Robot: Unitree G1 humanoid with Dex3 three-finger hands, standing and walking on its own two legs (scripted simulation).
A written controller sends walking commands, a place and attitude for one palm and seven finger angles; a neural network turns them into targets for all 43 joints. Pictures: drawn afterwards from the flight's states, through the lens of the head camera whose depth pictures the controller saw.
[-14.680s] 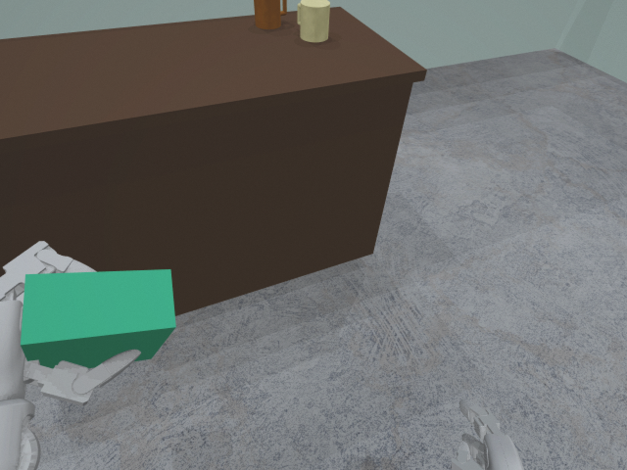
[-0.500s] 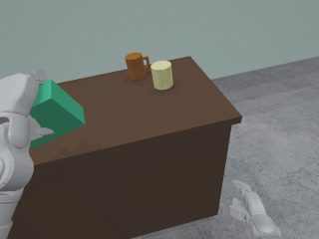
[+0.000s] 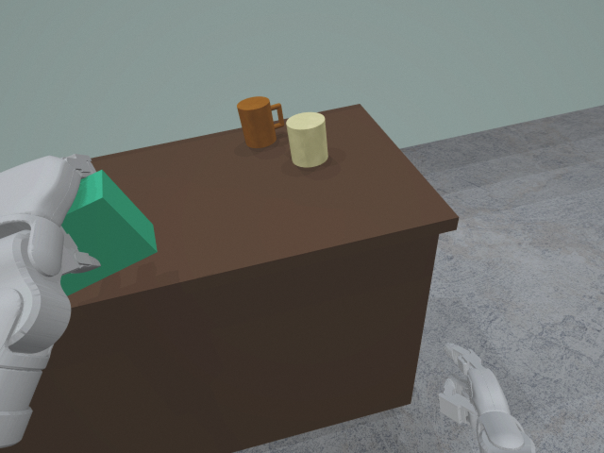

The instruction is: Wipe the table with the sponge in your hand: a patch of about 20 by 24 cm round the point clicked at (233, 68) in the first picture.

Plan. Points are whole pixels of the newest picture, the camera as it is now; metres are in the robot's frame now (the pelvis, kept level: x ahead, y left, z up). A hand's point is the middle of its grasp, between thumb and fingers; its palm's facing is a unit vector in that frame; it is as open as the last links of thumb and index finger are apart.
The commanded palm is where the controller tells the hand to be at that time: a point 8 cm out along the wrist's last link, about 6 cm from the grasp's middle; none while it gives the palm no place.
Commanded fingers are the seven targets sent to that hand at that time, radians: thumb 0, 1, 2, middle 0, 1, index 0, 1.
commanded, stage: move the sponge above the wiping area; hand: left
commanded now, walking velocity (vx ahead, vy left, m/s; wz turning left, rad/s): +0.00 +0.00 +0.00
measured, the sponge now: (89, 245) +0.27 +0.32 +0.19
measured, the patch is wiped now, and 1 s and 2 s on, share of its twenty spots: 0.00 0.00 0.00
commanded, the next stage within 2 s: none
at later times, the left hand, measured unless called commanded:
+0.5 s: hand (101, 224) +0.30 +0.32 +0.20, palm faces +0.14 -0.07 -0.99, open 10.1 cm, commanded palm +0.26 +0.30 +0.28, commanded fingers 0.00 0.10 1.30 -1.20 -1.60 -1.20 -1.60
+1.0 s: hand (117, 232) +0.32 +0.32 +0.17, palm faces -0.07 -0.05 -1.00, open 10.1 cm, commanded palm +0.29 +0.32 +0.27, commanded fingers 0.00 0.10 1.30 -1.20 -1.60 -1.20 -1.60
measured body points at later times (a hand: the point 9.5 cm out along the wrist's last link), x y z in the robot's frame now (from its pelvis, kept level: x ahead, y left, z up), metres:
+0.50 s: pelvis +0.01 +0.02 +0.00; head -0.01 -0.04 +0.45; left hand +0.29 +0.32 +0.25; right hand +0.26 -0.17 -0.09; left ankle +0.05 +0.13 -0.74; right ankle +0.04 -0.08 -0.74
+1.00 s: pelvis +0.03 +0.01 +0.00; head +0.02 -0.05 +0.45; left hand +0.32 +0.32 +0.22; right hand +0.27 -0.20 -0.09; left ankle +0.05 +0.13 -0.74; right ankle +0.04 -0.08 -0.74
